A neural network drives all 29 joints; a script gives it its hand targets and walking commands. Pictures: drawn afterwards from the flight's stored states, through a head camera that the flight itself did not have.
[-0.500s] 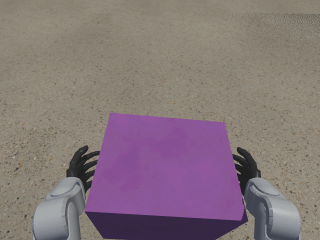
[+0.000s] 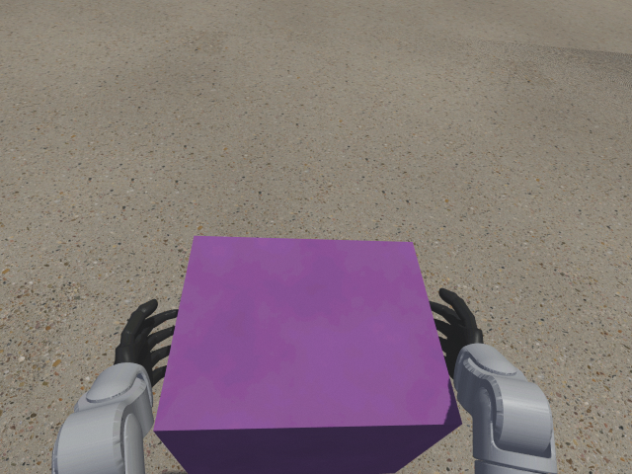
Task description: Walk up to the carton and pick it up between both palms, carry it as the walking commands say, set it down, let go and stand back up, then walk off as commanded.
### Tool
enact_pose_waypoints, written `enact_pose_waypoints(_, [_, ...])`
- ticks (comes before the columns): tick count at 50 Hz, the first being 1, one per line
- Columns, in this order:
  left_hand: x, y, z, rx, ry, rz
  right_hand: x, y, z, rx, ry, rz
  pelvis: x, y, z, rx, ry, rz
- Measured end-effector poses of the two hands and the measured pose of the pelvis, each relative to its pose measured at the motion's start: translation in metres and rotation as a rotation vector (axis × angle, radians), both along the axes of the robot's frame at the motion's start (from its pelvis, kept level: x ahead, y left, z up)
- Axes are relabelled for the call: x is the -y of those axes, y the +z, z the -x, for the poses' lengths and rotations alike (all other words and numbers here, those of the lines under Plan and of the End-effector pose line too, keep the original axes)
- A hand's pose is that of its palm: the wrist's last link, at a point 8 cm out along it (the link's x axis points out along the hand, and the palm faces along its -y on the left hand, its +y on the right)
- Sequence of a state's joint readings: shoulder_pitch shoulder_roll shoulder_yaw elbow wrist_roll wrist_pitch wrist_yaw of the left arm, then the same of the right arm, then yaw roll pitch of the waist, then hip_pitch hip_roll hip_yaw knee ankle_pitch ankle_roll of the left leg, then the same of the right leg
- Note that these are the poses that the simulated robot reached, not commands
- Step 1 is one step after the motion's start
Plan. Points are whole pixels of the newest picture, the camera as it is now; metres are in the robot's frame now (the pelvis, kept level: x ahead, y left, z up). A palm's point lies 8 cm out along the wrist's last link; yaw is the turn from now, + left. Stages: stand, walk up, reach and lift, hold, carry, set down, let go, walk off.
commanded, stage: carry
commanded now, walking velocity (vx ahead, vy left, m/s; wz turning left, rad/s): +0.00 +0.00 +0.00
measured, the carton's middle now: (301, 363) +0.28 +0.02 -0.02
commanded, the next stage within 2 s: none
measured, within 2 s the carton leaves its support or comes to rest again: neither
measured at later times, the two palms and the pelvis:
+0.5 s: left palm (209, 179) +0.60 +0.19 +0.02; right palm (407, 188) +0.61 -0.18 +0.01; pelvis +0.37 -0.01 -0.02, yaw -2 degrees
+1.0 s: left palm (241, 72) +1.04 +0.19 +0.01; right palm (379, 73) +1.08 -0.17 +0.01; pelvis +0.81 -0.03 -0.01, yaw -1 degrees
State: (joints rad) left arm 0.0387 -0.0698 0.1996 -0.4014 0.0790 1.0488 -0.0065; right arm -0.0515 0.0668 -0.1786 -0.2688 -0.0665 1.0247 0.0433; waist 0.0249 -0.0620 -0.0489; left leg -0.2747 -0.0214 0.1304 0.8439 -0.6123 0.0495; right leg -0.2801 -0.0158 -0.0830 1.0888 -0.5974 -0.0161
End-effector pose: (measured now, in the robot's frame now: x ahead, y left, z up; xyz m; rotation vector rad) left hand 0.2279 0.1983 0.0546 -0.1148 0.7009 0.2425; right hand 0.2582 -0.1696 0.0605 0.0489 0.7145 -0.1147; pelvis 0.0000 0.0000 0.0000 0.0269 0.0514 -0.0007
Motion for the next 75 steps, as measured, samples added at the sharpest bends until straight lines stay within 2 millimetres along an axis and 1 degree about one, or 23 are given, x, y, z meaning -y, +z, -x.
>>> enact_pose_waypoints(5, [0.013, -0.005, -0.075, -0.001, -0.089, -0.031, 0.014, -0.023, -0.044, -0.003, -0.071, -0.030, 0.000, -0.007, -0.061, -0.018, -0.015, 0.021])
enact_pose_waypoints(7, [0.022, -0.014, -0.107, -0.003, -0.107, -0.043, 0.022, -0.037, -0.067, -0.003, -0.082, -0.027, 0.001, -0.012, -0.089, -0.009, 0.010, 0.042])
enact_pose_waypoints(9, [0.028, -0.020, -0.131, -0.008, -0.094, -0.032, 0.028, -0.042, -0.094, -0.013, -0.057, 0.006, 0.004, -0.014, -0.117, -0.001, 0.057, 0.057])
enact_pose_waypoints(13, [0.027, -0.035, -0.173, -0.026, -0.032, -0.015, 0.026, -0.041, -0.165, -0.030, 0.025, 0.058, 0.010, -0.012, -0.174, -0.018, 0.099, 0.049])
enact_pose_waypoints(16, [0.016, -0.043, -0.204, -0.020, 0.037, -0.004, 0.012, -0.039, -0.224, -0.019, 0.097, 0.085, 0.015, -0.013, -0.217, -0.035, 0.100, 0.042])
enact_pose_waypoints(19, [0.002, -0.049, -0.247, 0.016, 0.065, -0.018, -0.003, -0.042, -0.281, 0.022, 0.129, 0.081, 0.015, -0.022, -0.267, -0.027, 0.062, 0.019])
enact_pose_waypoints(23, [-0.002, -0.044, -0.327, 0.027, -0.012, -0.066, -0.004, -0.051, -0.335, 0.032, 0.044, 0.023, 0.011, -0.023, -0.333, -0.023, -0.026, 0.000])
enact_pose_waypoints(27, [0.016, -0.034, -0.419, 0.014, -0.119, -0.079, 0.019, -0.054, -0.381, 0.026, -0.069, -0.006, 0.005, -0.018, -0.402, -0.049, -0.037, 0.012])
enact_pose_waypoints(29, [0.027, -0.032, -0.469, 0.044, -0.169, -0.103, 0.028, -0.048, -0.419, 0.088, -0.096, 0.000, 0.006, -0.017, -0.441, -0.050, -0.035, 0.021])
enact_pose_waypoints(32, [0.043, -0.038, -0.537, 0.066, -0.199, -0.116, 0.043, -0.053, -0.480, 0.111, -0.104, 0.015, 0.012, -0.023, -0.503, -0.023, -0.006, 0.042])
enact_pose_waypoints(34, [0.049, -0.037, -0.569, 0.065, -0.164, -0.084, 0.049, -0.045, -0.520, 0.109, -0.073, 0.042, 0.016, -0.023, -0.540, -0.017, 0.037, 0.065])
enact_pose_waypoints(37, [0.048, -0.041, -0.605, 0.034, -0.079, -0.035, 0.048, -0.033, -0.585, 0.079, -0.001, 0.074, 0.024, -0.017, -0.592, -0.028, 0.079, 0.076])
enact_pose_waypoints(43, [0.021, -0.055, -0.677, -0.012, 0.053, -0.025, 0.014, -0.033, -0.715, 0.038, 0.159, 0.112, 0.035, -0.007, -0.691, -0.033, 0.101, 0.067])
enact_pose_waypoints(46, [0.007, -0.057, -0.728, 0.009, 0.059, -0.045, -0.001, -0.037, -0.771, 0.060, 0.166, 0.094, 0.034, -0.012, -0.744, -0.016, 0.057, 0.036])
enact_pose_waypoints(48, [0.003, -0.052, -0.768, 0.008, 0.022, -0.073, -0.003, -0.041, -0.799, 0.061, 0.127, 0.073, 0.032, -0.012, -0.776, -0.017, 0.016, 0.017])
enact_pose_waypoints(51, [0.009, -0.040, -0.833, 0.000, -0.057, -0.102, 0.008, -0.047, -0.829, 0.047, 0.038, 0.034, 0.026, -0.008, -0.823, -0.039, -0.019, 0.010])
enact_pose_waypoints(55, [0.037, -0.033, -0.919, 0.006, -0.181, -0.140, 0.038, -0.053, -0.869, 0.054, -0.075, 0.017, 0.022, -0.004, -0.888, -0.060, -0.033, 0.014])
enact_pose_waypoints(60, [0.075, -0.039, -1.018, 0.041, -0.235, -0.146, 0.072, -0.051, -0.950, 0.112, -0.124, 0.032, 0.034, -0.013, -0.982, -0.029, -0.018, 0.022])
enact_pose_waypoints(63, [0.084, -0.036, -1.057, 0.032, -0.178, -0.094, 0.083, -0.037, -1.004, 0.100, -0.078, 0.060, 0.041, -0.012, -1.028, -0.020, 0.034, 0.051])
enact_pose_waypoints(65, [0.082, -0.039, -1.078, 0.009, -0.124, -0.073, 0.081, -0.031, -1.045, 0.077, -0.029, 0.077, 0.047, -0.006, -1.056, -0.025, 0.054, 0.060])
enact_pose_waypoints(70, [0.059, -0.044, -1.124, -0.025, -0.010, -0.052, 0.054, -0.026, -1.140, 0.042, 0.099, 0.103, 0.057, 0.004, -1.123, -0.028, 0.075, 0.073])
enact_pose_waypoints(73, [0.042, -0.049, -1.159, -0.013, 0.025, -0.053, 0.035, -0.026, -1.190, 0.058, 0.138, 0.108, 0.058, 0.002, -1.166, -0.011, 0.054, 0.061])
enact_pose_waypoints(75, [0.033, -0.046, -1.188, -0.013, 0.012, -0.070, 0.027, -0.027, -1.216, 0.058, 0.127, 0.095, 0.058, 0.003, -1.192, -0.008, 0.021, 0.044])
